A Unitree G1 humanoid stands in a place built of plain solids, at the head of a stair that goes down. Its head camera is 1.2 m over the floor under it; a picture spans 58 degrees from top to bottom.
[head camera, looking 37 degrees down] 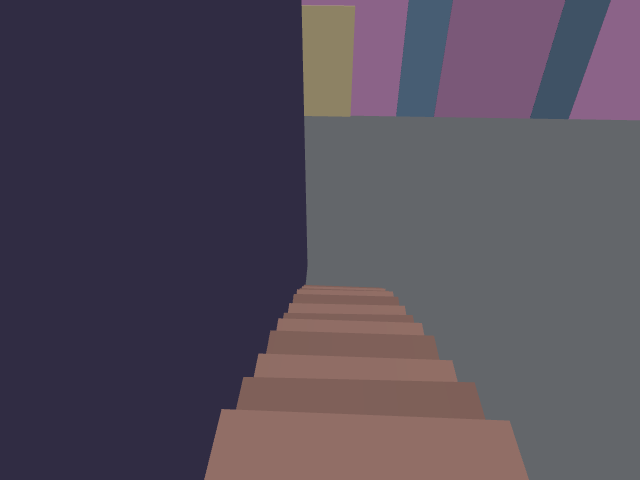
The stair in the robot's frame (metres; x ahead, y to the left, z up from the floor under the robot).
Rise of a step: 0.19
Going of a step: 0.25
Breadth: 0.96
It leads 2 degrees to the right of straight ahead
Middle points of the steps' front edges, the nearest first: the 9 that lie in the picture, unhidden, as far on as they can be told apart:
0.72 -0.08 0.00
0.98 -0.09 -0.19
1.23 -0.10 -0.38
1.53 -0.12 -0.57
1.79 -0.13 -0.75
2.02 -0.14 -0.94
2.29 -0.15 -1.13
2.58 -0.16 -1.32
2.84 -0.17 -1.51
